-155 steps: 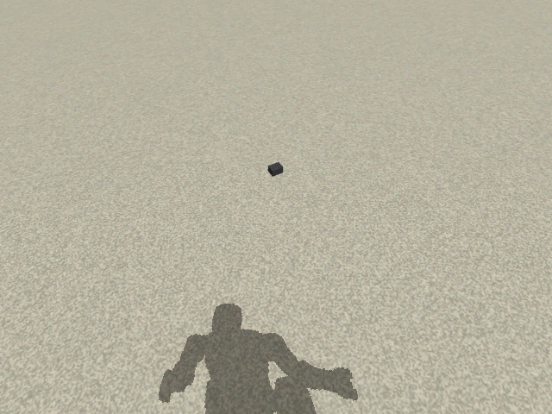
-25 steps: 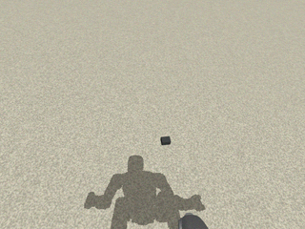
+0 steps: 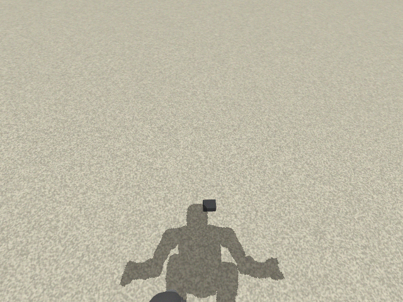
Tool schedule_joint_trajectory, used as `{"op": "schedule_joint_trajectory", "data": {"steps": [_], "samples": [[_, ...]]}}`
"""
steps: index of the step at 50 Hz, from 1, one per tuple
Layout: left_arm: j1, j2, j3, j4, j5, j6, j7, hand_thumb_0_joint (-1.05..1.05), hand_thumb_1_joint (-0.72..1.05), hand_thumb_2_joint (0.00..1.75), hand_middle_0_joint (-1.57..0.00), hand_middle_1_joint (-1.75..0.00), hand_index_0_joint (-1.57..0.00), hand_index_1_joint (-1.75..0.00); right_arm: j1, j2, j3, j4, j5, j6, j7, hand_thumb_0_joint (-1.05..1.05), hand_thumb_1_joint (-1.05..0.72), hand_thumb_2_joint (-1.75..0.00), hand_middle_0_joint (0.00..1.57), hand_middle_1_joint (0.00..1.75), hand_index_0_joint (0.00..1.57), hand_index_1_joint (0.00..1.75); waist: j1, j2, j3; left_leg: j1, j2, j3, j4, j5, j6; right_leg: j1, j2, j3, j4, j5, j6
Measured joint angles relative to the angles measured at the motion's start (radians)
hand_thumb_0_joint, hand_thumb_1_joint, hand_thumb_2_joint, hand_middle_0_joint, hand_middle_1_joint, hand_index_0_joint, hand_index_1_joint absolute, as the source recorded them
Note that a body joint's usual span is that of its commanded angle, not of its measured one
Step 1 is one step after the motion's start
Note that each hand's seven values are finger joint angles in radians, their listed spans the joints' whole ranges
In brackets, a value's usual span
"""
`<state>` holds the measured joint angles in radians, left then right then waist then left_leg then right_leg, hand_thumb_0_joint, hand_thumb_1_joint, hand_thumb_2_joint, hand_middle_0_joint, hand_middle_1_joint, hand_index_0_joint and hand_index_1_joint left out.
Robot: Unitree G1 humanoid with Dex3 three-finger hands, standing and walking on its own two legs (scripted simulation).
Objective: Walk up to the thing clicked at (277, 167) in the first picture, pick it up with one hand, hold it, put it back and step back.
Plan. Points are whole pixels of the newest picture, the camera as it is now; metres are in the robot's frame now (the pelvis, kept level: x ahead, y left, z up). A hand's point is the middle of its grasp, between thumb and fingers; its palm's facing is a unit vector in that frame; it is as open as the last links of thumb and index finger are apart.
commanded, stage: walk up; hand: left
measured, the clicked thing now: (209, 205) +0.68 -0.01 -0.72
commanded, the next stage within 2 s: none
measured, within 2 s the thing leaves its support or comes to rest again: neither
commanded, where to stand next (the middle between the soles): +0.32 -0.28 m, yaw +3 degrees
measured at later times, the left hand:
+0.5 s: hand out of the picture +0.15 +0.10 -0.12, palm faces -0.01 -0.91 -0.41, open 7.4 cm
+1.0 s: hand (220, 260) +0.25 -0.01 -0.14, palm faces +0.01 -0.95 -0.30, open 7.4 cm
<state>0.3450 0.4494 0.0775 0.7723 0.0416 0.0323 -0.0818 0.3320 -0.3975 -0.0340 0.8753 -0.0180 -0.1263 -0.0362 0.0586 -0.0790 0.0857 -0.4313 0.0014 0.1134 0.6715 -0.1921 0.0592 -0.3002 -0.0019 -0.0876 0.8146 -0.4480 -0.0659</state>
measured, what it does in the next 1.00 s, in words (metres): steps to the right: right foot, then left foot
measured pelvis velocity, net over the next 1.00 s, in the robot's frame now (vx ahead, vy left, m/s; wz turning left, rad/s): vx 0.23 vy -0.27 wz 0.06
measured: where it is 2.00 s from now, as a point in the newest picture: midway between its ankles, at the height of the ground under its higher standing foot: (265, 298)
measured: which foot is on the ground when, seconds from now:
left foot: down 0.00-0.40, up 0.42-0.86, down 0.88-1.00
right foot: up 0.00-0.36, down 0.38-0.90, up 0.92-1.00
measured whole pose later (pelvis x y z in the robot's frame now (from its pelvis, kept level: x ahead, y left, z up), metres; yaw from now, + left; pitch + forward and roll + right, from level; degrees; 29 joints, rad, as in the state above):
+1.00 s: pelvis +0.23 -0.27 +0.01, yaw +3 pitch -4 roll +0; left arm 0.34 0.39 0.03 0.82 0.02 0.02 -0.04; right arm 0.24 -0.38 -0.04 0.81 0.01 -0.08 -0.03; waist 0.02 -0.06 0.15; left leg -0.31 0.01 0.05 0.63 -0.25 0.05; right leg -0.41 0.00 -0.02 1.19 -0.50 -0.01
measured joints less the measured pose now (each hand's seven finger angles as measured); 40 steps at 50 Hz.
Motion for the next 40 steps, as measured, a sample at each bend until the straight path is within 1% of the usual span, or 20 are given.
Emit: {"op": "schedule_joint_trajectory", "data": {"steps": [1,3,4,6,10,13,17,18,19,20,21,22,23,25,27,30,33,36,40], "samples": [[-0.006,-0.006,-0.001,0.004,0.001,0.010,0.002,0.01,0.90,0.89,-0.20,-0.30,-0.20,-0.30,0.004,0.002,0.000,-0.002,-0.003,0.003,-0.007,0.00,-0.90,-0.90,0.21,0.30,0.21,0.30,-0.008,-0.016,0.002,0.004,-0.004,0.003,0.018,-0.024,0.000,-0.031,0.008,0.037,0.083,-0.007,0.003],[-0.007,-0.014,-0.008,0.009,0.005,0.026,-0.003,0.01,0.90,0.89,-0.20,-0.29,-0.20,-0.30,0.006,0.003,0.002,-0.002,0.006,0.014,-0.013,0.00,-0.90,-0.90,0.21,0.30,0.21,0.30,-0.025,-0.037,-0.002,0.033,0.004,0.007,0.019,-0.052,-0.005,-0.094,0.011,0.079,0.223,-0.008,0.011],[-0.008,-0.014,-0.010,0.013,0.007,0.030,-0.008,0.01,0.90,0.89,-0.20,-0.29,-0.20,-0.30,0.007,0.004,0.001,-0.001,0.009,0.018,-0.016,0.00,-0.90,-0.90,0.21,0.30,0.21,0.30,-0.032,-0.046,-0.005,0.053,0.011,0.008,0.006,-0.055,-0.012,-0.121,0.005,0.092,0.264,0.004,0.016],[-0.014,-0.011,-0.007,0.020,0.010,0.032,-0.015,0.01,0.90,0.89,-0.20,-0.29,-0.20,-0.30,0.018,0.004,-0.003,0.000,0.009,0.019,-0.019,0.00,-0.90,-0.90,0.21,0.30,0.21,0.30,-0.047,-0.059,-0.012,0.090,0.026,0.001,-0.025,-0.054,-0.026,-0.164,-0.017,0.116,0.291,0.035,0.032],[-0.035,0.008,0.012,0.017,0.009,0.027,-0.026,0.01,0.90,0.89,-0.20,-0.29,-0.20,-0.30,0.046,-0.011,-0.007,0.005,0.004,0.014,-0.009,0.00,-0.90,-0.90,0.21,0.30,0.21,0.30,-0.062,-0.069,-0.014,0.132,0.063,-0.024,-0.059,-0.056,-0.055,-0.221,-0.083,0.154,0.238,0.107,0.062],[-0.048,0.025,0.026,0.019,0.005,0.030,-0.037,0.01,0.90,0.89,-0.20,-0.29,-0.20,-0.30,0.055,-0.032,-0.015,0.009,-0.004,0.018,0.000,0.00,-0.90,-0.90,0.21,0.30,0.21,0.30,-0.067,-0.060,-0.014,0.142,0.098,-0.043,-0.058,-0.073,-0.069,-0.228,-0.122,0.161,0.145,0.126,0.075],[-0.053,0.043,0.042,0.031,0.002,0.037,-0.049,0.01,0.90,0.89,-0.20,-0.29,-0.20,-0.30,0.053,-0.071,-0.029,0.016,-0.012,0.030,0.006,0.01,-0.90,-0.90,0.21,0.30,0.21,0.31,-0.072,-0.034,-0.027,0.137,0.147,-0.062,-0.028,-0.117,-0.083,-0.183,-0.144,0.139,0.010,0.104,0.068],[-0.051,0.047,0.045,0.034,0.001,0.034,-0.049,0.01,0.90,0.89,-0.20,-0.29,-0.20,-0.30,0.050,-0.082,-0.033,0.019,-0.013,0.035,0.006,0.01,-0.90,-0.90,0.21,0.30,0.21,0.31,-0.071,-0.024,-0.032,0.133,0.161,-0.067,-0.010,-0.135,-0.083,-0.157,-0.143,0.123,-0.027,0.108,0.062],[-0.047,0.048,0.048,0.037,0.001,0.027,-0.048,0.01,0.90,0.89,-0.20,-0.29,-0.20,-0.30,0.045,-0.095,-0.038,0.024,-0.015,0.042,0.005,0.01,-0.90,-0.90,0.21,0.30,0.21,0.31,-0.067,-0.010,-0.037,0.123,0.178,-0.075,0.022,-0.164,-0.073,-0.135,-0.134,0.110,-0.056,0.132,0.072],[-0.048,0.039,0.051,0.044,0.003,0.017,-0.043,0.01,0.90,0.89,-0.20,-0.29,-0.20,-0.30,0.034,-0.112,-0.044,0.032,-0.017,0.052,0.000,0.01,-0.90,-0.90,0.21,0.30,0.21,0.31,-0.062,0.026,-0.032,0.109,0.202,-0.106,0.075,-0.225,-0.051,-0.131,-0.108,0.090,-0.037,0.140,0.090],[-0.047,0.030,0.050,0.045,0.008,0.006,-0.037,0.01,0.90,0.89,-0.20,-0.29,-0.20,-0.30,0.024,-0.123,-0.051,0.043,-0.017,0.064,-0.007,0.01,-0.90,-0.90,0.21,0.30,0.21,0.31,-0.057,0.059,-0.028,0.081,0.209,-0.145,0.165,-0.294,-0.031,-0.131,-0.085,0.069,-0.004,0.120,0.095],[-0.042,0.022,0.046,0.043,0.013,-0.004,-0.030,0.01,0.90,0.89,-0.20,-0.29,-0.20,-0.30,0.016,-0.124,-0.055,0.055,-0.011,0.078,-0.016,0.01,-0.90,-0.90,0.21,0.30,0.21,0.30,-0.049,0.075,-0.031,0.040,0.182,-0.177,0.277,-0.332,-0.025,-0.133,-0.076,0.054,0.021,0.097,0.093],[-0.038,0.013,0.039,0.044,0.014,-0.009,-0.023,0.01,0.90,0.89,-0.20,-0.29,-0.20,-0.30,0.009,-0.119,-0.056,0.066,-0.004,0.089,-0.023,0.01,-0.90,-0.90,0.20,0.30,0.21,0.30,-0.037,0.081,-0.036,0.002,0.143,-0.190,0.379,-0.340,-0.023,-0.126,-0.073,0.046,0.024,0.084,0.087],[-0.022,-0.010,0.025,0.050,0.006,-0.014,-0.012,0.01,0.90,0.89,-0.20,-0.29,-0.20,-0.30,-0.010,-0.105,-0.047,0.084,0.011,0.094,-0.023,0.01,-0.91,-0.90,0.20,0.30,0.21,0.30,-0.010,0.091,-0.046,-0.055,0.082,-0.170,0.503,-0.296,-0.021,-0.088,-0.061,0.036,-0.025,0.089,0.070],[0.001,-0.027,0.011,0.058,0.001,-0.025,-0.003,0.01,0.90,0.89,-0.20,-0.29,-0.20,-0.30,-0.028,-0.089,-0.032,0.084,0.022,0.081,-0.012,0.01,-0.91,-0.90,0.20,0.30,0.21,0.30,0.007,0.102,-0.052,-0.096,0.049,-0.137,0.530,-0.226,-0.019,-0.039,-0.040,0.024,-0.102,0.114,0.054],[0.030,-0.035,0.002,0.071,-0.008,-0.044,0.010,0.01,0.90,0.89,-0.20,-0.30,-0.21,-0.30,-0.042,-0.056,-0.012,0.062,0.022,0.060,0.008,0.01,-0.91,-0.90,0.20,0.30,0.21,0.30,0.016,0.104,-0.045,-0.126,0.026,-0.105,0.460,-0.154,-0.022,0.030,-0.010,0.002,-0.197,0.137,0.027],[0.050,-0.036,-0.004,0.074,-0.011,-0.058,0.018,0.01,0.90,0.89,-0.20,-0.30,-0.21,-0.30,-0.051,-0.025,0.001,0.042,0.016,0.055,0.029,0.01,-0.91,-0.90,0.20,0.30,0.21,0.30,0.019,0.097,-0.028,-0.125,0.015,-0.102,0.331,-0.136,-0.030,0.083,0.017,-0.023,-0.258,0.139,0.004],[0.062,-0.037,-0.008,0.068,-0.011,-0.065,0.021,0.01,0.90,0.89,-0.20,-0.30,-0.21,-0.30,-0.060,-0.002,0.007,0.031,0.013,0.064,0.044,0.01,-0.91,-0.90,0.20,0.30,0.21,0.30,0.026,0.083,-0.006,-0.108,0.014,-0.104,0.214,-0.122,-0.033,0.124,0.037,-0.044,-0.288,0.124,-0.010],[0.071,-0.037,-0.014,0.055,-0.008,-0.062,0.027,0.01,0.90,0.89,-0.20,-0.30,-0.21,-0.30,-0.067,0.015,0.010,0.015,0.014,0.070,0.050,0.01,-0.91,-0.90,0.20,0.30,0.21,0.30,0.033,0.052,0.014,-0.054,0.024,-0.081,0.079,-0.073,-0.029,0.168,0.041,-0.066,-0.290,0.079,-0.017]]}}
